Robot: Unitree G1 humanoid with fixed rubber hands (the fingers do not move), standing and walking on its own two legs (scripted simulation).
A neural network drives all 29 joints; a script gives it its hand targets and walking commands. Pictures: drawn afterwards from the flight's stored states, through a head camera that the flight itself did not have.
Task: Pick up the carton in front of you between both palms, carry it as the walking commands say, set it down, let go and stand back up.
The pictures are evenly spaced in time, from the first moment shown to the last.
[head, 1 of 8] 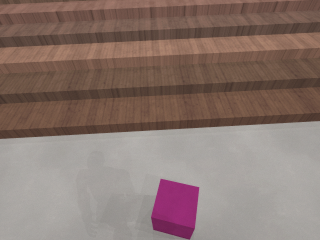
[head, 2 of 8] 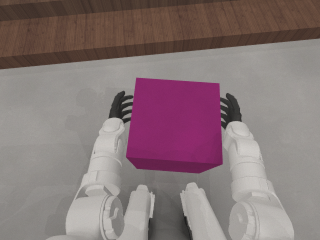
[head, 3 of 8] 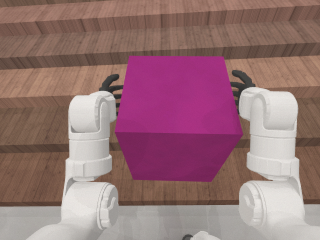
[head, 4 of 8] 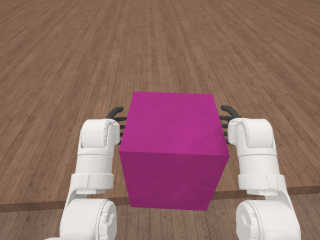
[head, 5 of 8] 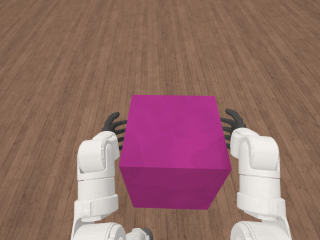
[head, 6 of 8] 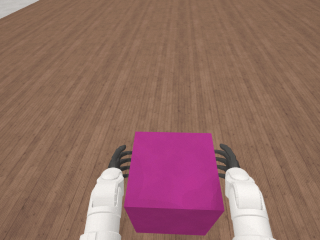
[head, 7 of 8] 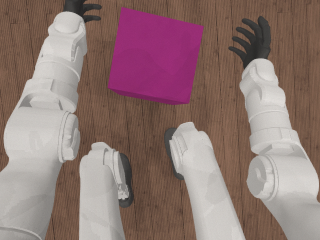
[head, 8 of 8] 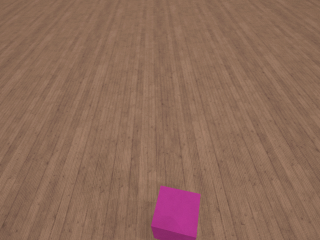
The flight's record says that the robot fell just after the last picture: no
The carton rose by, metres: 1.59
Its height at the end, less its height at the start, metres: +0.85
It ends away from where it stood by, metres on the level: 4.94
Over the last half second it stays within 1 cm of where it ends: yes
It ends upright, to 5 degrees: yes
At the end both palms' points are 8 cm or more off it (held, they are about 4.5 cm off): yes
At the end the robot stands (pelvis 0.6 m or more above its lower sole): yes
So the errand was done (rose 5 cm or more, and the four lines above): yes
